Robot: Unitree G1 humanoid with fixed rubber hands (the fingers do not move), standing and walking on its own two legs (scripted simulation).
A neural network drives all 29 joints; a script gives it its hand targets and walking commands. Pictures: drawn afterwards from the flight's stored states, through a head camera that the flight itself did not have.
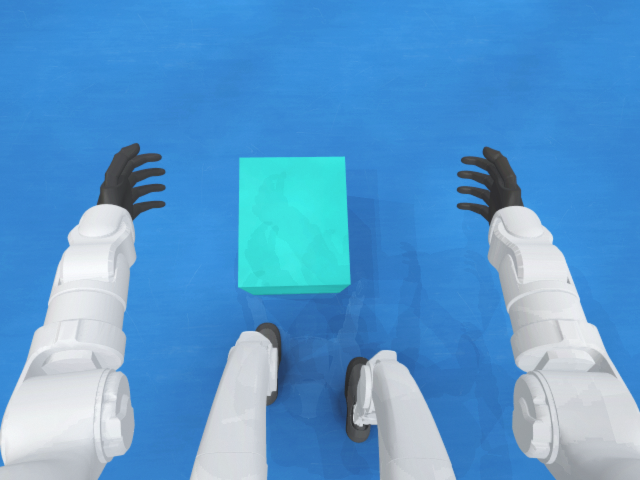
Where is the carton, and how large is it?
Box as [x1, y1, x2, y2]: [238, 157, 350, 294]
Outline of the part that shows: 239,158 238,287 252,294 339,292 350,283 344,157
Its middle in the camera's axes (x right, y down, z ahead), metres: -0.06 -0.03 +0.95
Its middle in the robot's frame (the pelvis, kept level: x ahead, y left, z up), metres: +0.49 +0.07 -0.55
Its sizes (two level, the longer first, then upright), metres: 0.283 0.232 0.259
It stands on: the floor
